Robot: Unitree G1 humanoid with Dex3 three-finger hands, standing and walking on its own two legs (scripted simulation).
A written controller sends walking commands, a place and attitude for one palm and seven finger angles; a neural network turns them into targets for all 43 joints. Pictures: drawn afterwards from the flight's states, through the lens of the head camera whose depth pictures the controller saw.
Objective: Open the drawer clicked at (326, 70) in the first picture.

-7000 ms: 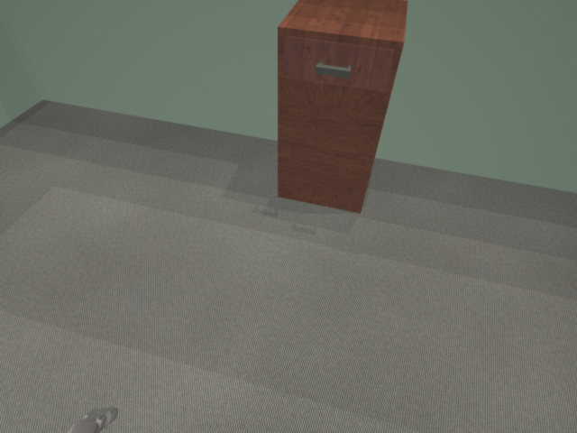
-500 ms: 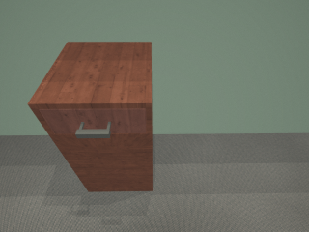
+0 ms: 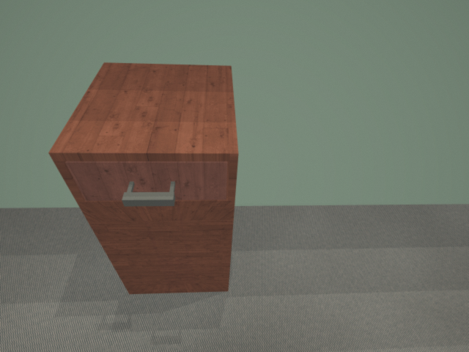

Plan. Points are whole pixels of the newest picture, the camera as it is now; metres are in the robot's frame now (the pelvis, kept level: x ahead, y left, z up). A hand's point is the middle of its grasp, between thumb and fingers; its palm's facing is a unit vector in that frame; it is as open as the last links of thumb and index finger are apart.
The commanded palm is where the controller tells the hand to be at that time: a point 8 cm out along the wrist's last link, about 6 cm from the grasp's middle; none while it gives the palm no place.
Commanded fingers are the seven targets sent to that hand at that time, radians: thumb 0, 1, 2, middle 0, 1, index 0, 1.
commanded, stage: look again from close up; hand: left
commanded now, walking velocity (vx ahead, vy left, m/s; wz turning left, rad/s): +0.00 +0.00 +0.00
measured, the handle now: (150, 192) +0.48 +0.23 -0.06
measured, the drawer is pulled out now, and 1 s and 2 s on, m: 0.00 0.00 0.00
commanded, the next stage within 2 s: raise the hand with hooked fingers in 0.14 s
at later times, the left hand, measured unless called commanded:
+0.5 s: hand (102, 311) +0.19 +0.23 -0.03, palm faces +0.01 -0.56 -0.83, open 7.7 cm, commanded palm +0.11 +0.25 -0.03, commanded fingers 0.00 0.57 0.76 -0.22 -0.51 -0.22 -0.51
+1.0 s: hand (103, 282) +0.23 +0.24 -0.01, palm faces +0.06 -0.18 -0.98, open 10.6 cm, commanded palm +0.19 +0.25 +0.03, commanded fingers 0.00 -0.01 0.51 -0.27 -0.88 -0.27 -0.88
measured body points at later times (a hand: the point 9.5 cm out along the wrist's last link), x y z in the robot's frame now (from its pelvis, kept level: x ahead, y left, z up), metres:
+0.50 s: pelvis -0.02 +0.05 -0.02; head -0.03 +0.01 +0.43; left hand +0.18 +0.26 +0.02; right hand +0.11 -0.21 -0.13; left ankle +0.00 +0.09 -0.74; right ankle +0.01 -0.05 -0.74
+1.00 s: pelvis +0.02 +0.02 -0.03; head +0.03 -0.01 +0.42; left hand +0.22 +0.25 +0.04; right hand +0.26 -0.14 -0.11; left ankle +0.00 +0.08 -0.74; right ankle +0.01 -0.06 -0.74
